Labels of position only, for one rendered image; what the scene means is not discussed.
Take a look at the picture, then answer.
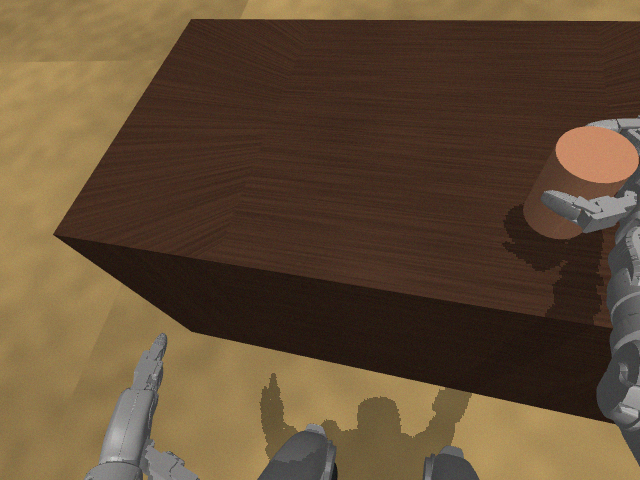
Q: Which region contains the right robot hand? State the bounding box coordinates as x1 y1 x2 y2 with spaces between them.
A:
540 115 640 233

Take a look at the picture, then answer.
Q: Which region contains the right robot arm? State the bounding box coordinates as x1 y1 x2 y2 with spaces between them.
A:
596 211 640 466

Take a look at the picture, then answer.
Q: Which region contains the left robot hand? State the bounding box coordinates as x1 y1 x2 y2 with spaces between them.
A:
98 333 200 480

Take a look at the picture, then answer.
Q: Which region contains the left robot arm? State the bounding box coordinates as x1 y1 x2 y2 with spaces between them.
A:
84 462 143 480

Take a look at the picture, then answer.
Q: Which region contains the can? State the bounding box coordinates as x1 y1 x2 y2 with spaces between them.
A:
523 126 639 239

